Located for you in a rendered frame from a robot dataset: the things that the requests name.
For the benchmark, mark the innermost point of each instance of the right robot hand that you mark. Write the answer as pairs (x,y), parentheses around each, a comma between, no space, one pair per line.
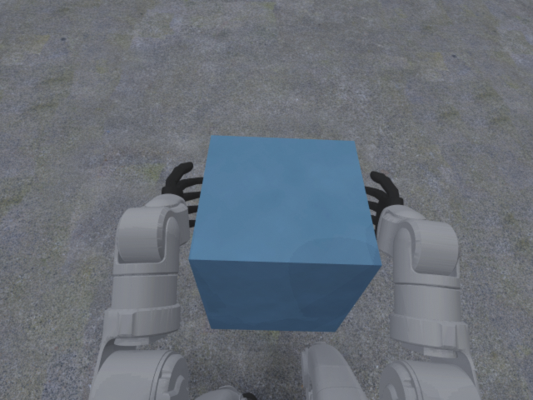
(386,199)

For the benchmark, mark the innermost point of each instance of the carton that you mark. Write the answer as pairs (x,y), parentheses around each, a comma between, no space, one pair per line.
(283,238)

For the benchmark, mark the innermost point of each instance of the robot right forearm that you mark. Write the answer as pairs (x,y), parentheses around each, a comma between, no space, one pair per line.
(426,273)

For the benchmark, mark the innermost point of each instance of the right robot thigh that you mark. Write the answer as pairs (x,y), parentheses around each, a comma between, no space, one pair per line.
(326,372)

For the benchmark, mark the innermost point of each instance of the robot right upper arm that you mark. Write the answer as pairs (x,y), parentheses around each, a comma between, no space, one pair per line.
(417,380)

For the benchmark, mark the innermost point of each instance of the left robot shin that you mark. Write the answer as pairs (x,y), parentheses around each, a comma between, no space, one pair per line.
(229,387)

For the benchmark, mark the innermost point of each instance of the robot left upper arm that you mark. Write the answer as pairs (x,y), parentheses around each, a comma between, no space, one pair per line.
(142,375)

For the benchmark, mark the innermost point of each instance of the left robot hand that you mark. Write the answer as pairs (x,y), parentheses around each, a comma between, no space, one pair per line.
(174,186)

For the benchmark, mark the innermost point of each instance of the robot left forearm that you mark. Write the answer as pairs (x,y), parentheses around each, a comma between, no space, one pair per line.
(144,301)

